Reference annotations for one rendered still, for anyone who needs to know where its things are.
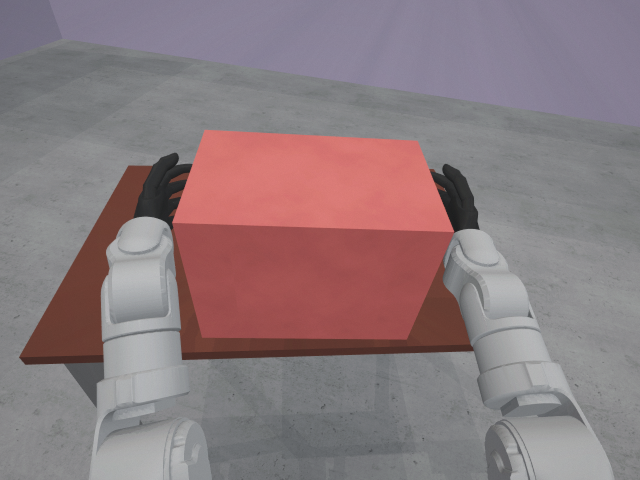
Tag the left robot upper arm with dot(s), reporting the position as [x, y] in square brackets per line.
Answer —
[172, 449]

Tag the carton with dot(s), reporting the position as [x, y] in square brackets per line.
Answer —
[309, 237]

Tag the robot right forearm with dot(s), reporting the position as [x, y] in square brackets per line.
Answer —
[517, 375]

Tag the left robot hand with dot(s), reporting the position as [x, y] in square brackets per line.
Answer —
[154, 199]

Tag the robot left forearm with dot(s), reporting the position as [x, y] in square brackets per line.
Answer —
[140, 317]

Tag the right robot upper arm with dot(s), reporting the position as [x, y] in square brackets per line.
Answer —
[544, 448]

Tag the right robot hand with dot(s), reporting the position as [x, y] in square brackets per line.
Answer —
[458, 199]

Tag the table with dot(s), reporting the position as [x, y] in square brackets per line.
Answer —
[70, 330]

